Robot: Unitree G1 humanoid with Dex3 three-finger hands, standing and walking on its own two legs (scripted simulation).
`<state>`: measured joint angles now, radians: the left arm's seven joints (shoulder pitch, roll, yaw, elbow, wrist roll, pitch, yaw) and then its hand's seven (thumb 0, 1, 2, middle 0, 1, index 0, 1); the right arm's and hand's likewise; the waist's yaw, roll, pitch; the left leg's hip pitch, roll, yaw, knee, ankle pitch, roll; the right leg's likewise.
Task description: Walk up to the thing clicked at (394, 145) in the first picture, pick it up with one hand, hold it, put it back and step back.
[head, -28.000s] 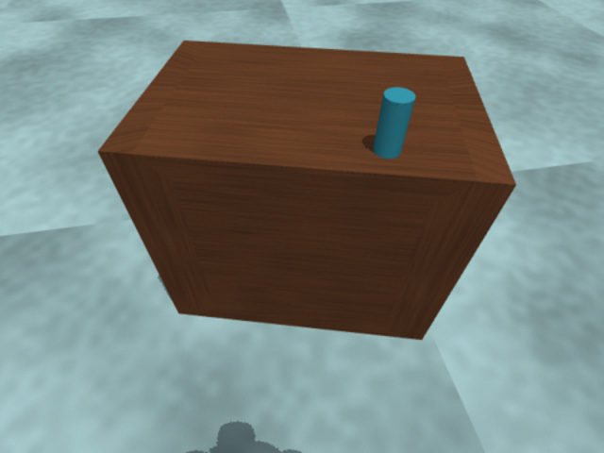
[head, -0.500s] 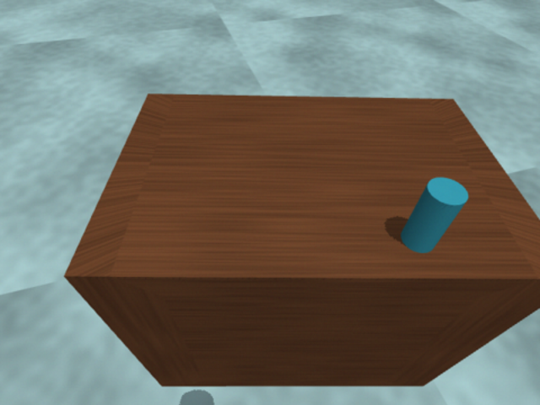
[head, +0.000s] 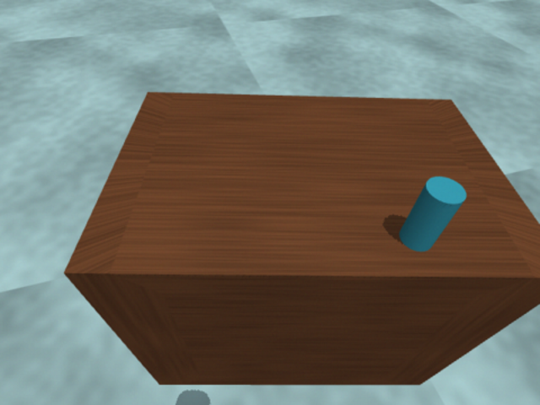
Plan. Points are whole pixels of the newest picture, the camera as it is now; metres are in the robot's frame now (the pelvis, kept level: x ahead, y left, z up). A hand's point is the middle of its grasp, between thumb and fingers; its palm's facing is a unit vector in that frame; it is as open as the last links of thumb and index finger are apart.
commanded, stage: stand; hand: right
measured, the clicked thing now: (429, 216) +0.42 -0.29 +0.03
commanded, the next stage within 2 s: step back in 1.32 s
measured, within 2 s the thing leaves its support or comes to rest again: neither
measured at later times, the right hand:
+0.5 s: hand out of the picture +0.07 -0.25 -0.16, palm faces -0.03 +0.94 -0.34, open 7.4 cm
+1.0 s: hand out of the picture +0.08 -0.25 -0.16, palm faces -0.03 +0.94 -0.34, open 7.4 cm
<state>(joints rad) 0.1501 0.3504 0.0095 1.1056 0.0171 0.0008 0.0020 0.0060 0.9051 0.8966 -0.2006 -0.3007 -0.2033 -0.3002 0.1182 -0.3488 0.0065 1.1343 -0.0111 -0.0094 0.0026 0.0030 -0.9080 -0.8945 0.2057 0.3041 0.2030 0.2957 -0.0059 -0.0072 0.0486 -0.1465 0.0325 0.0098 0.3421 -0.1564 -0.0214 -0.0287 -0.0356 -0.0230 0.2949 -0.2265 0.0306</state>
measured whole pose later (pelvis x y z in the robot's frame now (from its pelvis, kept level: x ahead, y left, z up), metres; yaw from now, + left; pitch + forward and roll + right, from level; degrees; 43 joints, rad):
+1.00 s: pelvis +0.00 +0.00 +0.00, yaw +0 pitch -2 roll +0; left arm 0.14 0.35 0.01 1.10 0.02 0.00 0.00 0.01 0.91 0.90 -0.20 -0.30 -0.20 -0.30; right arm 0.11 -0.35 0.01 1.13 -0.01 -0.01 0.00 0.00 -0.91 -0.89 0.21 0.30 0.20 0.30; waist 0.00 0.00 0.05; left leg -0.14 0.03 0.01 0.34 -0.16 -0.02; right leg -0.03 -0.04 -0.03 0.30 -0.23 0.03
